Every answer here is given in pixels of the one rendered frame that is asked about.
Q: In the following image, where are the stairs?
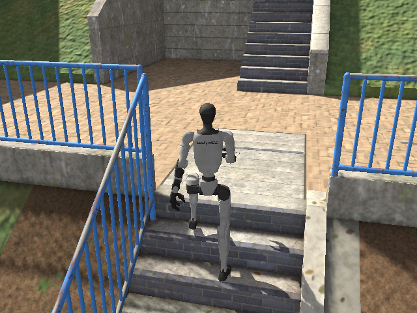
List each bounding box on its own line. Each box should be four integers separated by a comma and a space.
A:
121, 198, 306, 313
237, 0, 313, 94

